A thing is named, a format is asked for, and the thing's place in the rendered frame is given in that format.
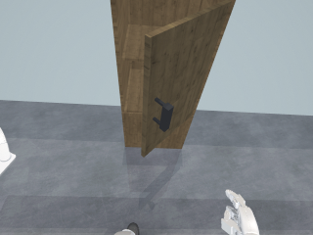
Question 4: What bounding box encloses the left robot hand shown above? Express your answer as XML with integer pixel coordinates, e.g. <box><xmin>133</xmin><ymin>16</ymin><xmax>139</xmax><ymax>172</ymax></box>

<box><xmin>0</xmin><ymin>127</ymin><xmax>16</xmax><ymax>176</ymax></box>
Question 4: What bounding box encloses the right robot hand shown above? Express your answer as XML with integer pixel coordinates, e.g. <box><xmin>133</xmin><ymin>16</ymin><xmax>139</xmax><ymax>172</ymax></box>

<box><xmin>221</xmin><ymin>189</ymin><xmax>259</xmax><ymax>235</ymax></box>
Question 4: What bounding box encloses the left robot foot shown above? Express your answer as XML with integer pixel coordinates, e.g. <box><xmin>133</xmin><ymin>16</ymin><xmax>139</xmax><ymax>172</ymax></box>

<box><xmin>127</xmin><ymin>222</ymin><xmax>140</xmax><ymax>235</ymax></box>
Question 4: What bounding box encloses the cupboard door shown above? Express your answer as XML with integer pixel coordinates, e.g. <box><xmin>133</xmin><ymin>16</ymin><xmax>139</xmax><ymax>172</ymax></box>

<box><xmin>141</xmin><ymin>0</ymin><xmax>232</xmax><ymax>158</ymax></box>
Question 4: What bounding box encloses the handle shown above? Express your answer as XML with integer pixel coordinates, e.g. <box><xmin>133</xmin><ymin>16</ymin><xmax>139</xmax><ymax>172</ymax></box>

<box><xmin>153</xmin><ymin>97</ymin><xmax>174</xmax><ymax>132</ymax></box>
